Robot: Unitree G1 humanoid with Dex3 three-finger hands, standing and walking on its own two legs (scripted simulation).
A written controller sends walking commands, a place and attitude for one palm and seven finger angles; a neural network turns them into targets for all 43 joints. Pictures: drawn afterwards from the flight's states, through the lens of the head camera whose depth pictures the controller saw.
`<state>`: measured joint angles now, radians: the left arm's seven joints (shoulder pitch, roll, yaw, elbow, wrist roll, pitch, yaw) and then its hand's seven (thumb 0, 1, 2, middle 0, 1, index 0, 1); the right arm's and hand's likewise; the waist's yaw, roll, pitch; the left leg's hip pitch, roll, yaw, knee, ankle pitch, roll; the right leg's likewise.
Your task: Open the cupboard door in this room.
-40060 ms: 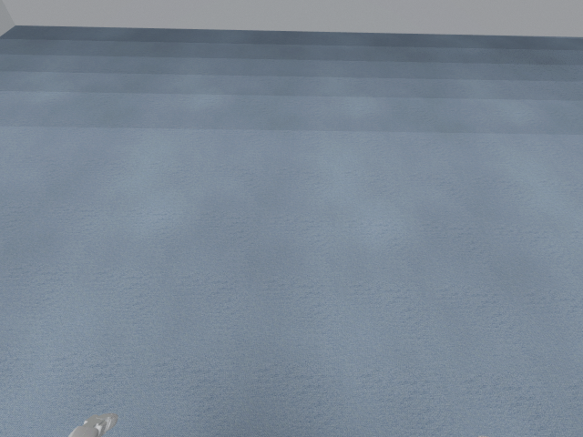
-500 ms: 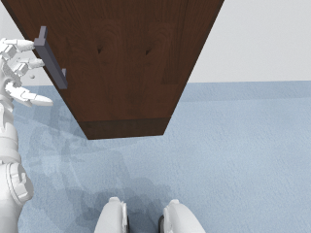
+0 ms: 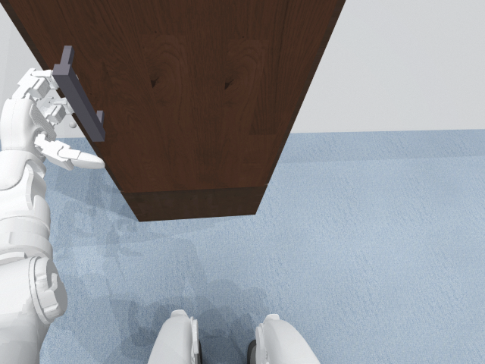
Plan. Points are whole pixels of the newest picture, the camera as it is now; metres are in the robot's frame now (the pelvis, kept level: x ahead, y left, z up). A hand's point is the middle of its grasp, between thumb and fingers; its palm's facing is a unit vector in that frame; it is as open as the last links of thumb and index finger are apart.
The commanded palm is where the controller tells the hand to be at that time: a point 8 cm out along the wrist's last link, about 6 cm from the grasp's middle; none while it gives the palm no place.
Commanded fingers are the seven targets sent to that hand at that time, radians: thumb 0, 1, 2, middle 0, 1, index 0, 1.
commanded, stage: slide the fingers in behind the handle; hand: left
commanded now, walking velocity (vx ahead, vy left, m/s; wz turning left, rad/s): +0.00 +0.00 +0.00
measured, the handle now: (84, 98) +0.52 +0.24 +0.06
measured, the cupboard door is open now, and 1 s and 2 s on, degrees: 0 0 3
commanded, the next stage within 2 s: close the thumb around the handle in 0.88 s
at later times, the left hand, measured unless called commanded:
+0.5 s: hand (92, 123) +0.48 +0.22 +0.06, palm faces +0.05 -1.00 +0.00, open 14.0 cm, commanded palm +0.45 +0.26 +0.06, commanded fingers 0.00 -0.50 0.30 -0.30 -1.20 -0.30 -1.20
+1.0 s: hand (97, 122) +0.47 +0.21 +0.06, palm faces +0.06 -1.00 -0.02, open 14.0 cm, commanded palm +0.45 +0.26 +0.06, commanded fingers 0.00 -0.39 0.35 -0.31 -1.21 -0.31 -1.21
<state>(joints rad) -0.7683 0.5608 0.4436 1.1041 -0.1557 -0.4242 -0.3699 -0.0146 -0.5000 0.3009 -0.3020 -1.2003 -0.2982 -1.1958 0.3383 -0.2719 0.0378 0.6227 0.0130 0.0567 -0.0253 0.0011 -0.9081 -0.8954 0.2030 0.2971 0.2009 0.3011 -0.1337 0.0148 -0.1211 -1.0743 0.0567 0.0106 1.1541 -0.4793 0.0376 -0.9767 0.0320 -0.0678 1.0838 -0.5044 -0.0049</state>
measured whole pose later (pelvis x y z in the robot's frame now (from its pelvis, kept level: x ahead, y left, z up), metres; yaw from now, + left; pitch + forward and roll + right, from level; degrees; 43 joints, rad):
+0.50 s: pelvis +0.00 +0.00 +0.00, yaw +0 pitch +22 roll -4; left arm -0.75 0.48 0.40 1.07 -0.15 -0.44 -0.29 -0.01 -0.50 0.30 -0.30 -1.20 -0.30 -1.20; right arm 0.35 -0.26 0.03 0.62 0.01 0.06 -0.01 0.00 -0.91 -0.90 0.20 0.30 0.20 0.30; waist -0.13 0.02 -0.13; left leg -1.06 0.05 0.02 1.15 -0.48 0.04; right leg -0.96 0.03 -0.06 1.08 -0.51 0.00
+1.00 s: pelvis +0.00 -0.01 +0.00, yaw +0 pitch +22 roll -3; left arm -0.75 0.48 0.40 1.08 -0.14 -0.46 -0.27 -0.01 -0.50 0.30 -0.30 -1.20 -0.30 -1.20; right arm 0.36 -0.27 0.03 0.63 0.01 0.07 -0.01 0.00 -0.91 -0.90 0.20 0.30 0.20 0.30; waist -0.13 0.02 -0.13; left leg -1.05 0.06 0.02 1.14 -0.48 0.03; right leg -0.96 0.03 -0.06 1.09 -0.51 -0.01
